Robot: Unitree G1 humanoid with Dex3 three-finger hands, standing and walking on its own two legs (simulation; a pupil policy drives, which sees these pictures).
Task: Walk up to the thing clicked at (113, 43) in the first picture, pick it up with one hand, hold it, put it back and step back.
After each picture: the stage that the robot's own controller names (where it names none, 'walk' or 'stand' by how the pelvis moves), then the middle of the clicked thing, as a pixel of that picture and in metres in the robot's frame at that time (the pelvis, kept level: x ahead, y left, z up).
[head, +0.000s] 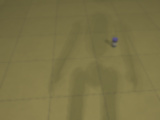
stand; (114, 42) +1.56 -0.41 -0.72
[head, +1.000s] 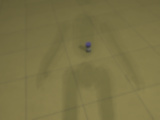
walk; (88, 47) +1.47 +0.02 -0.69
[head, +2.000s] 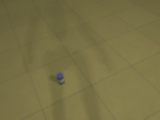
walk; (60, 78) +0.97 +0.29 -0.71
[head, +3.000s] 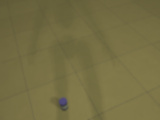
walk; (63, 104) +0.66 +0.22 -0.71
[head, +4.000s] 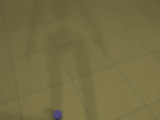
stand; (58, 116) +0.52 +0.17 -0.70
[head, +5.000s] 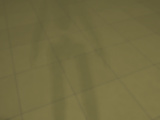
stand; out of the picture +0.48 +0.17 -0.72
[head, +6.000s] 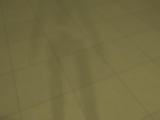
stand; out of the picture +0.49 +0.18 -0.73
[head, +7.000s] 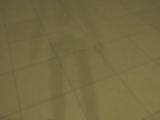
stand; out of the picture +0.49 +0.18 -0.73
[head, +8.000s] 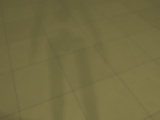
stand; out of the picture +0.46 +0.18 -0.73
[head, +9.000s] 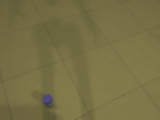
go down; (48, 101) +0.51 +0.19 -0.62
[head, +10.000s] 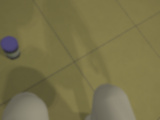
go down; (11, 48) +0.54 +0.26 -0.29
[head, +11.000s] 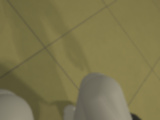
close in; out of the picture +0.53 +0.30 -0.23
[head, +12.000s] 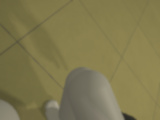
close; out of the picture +0.51 +0.32 -0.23
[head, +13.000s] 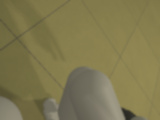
lift; out of the picture +0.48 +0.23 -0.26
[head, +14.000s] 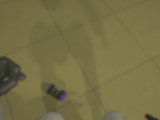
close; (56, 92) +0.45 +0.15 -0.50
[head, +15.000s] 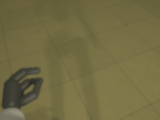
close; out of the picture +0.39 +0.13 -0.69
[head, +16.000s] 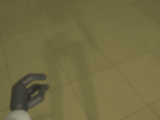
hold; out of the picture +0.38 +0.15 -0.70
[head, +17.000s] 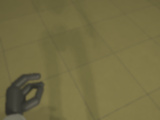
stand; out of the picture +0.38 +0.15 -0.68
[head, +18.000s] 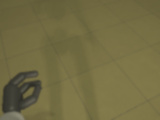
stand; out of the picture +0.37 +0.16 -0.69
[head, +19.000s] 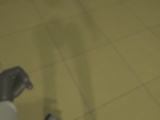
crouch; out of the picture +0.38 +0.17 -0.65
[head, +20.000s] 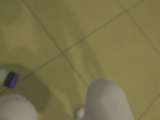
lower; (2, 76) +0.41 +0.22 -0.30
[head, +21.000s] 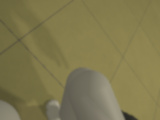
lower; out of the picture +0.38 +0.26 -0.25
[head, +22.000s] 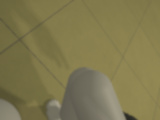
lower; out of the picture +0.37 +0.26 -0.25
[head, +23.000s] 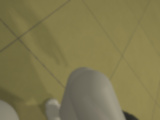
lower; out of the picture +0.36 +0.27 -0.26
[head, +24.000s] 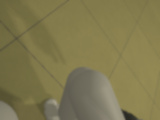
lower; out of the picture +0.35 +0.27 -0.26
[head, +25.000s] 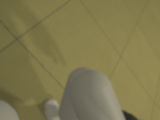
open; out of the picture +0.35 +0.27 -0.26
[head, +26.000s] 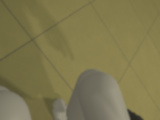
stand; out of the picture +0.35 +0.27 -0.26
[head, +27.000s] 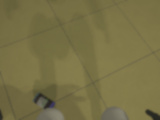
walk; (44, 102) +0.36 +0.21 -0.50
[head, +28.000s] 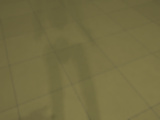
stand; out of the picture +0.31 +0.19 -0.69
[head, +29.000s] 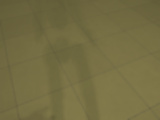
stand; out of the picture +0.31 +0.20 -0.69
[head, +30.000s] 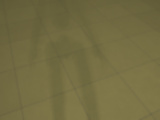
stand; out of the picture +0.30 +0.19 -0.73
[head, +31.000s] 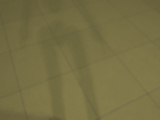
walk; out of the picture +0.33 +0.17 -0.72
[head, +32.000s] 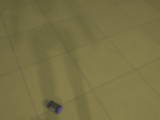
walk; (54, 106) +0.55 +0.19 -0.73
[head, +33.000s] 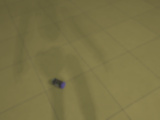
stand; (58, 83) +0.86 +0.31 -0.73
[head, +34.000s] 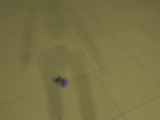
stand; (61, 81) +0.91 +0.20 -0.74
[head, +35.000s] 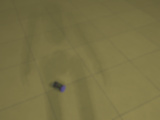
stand; (59, 86) +0.92 +0.23 -0.75
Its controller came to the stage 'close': yes
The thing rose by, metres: 0.01
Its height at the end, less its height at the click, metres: -0.02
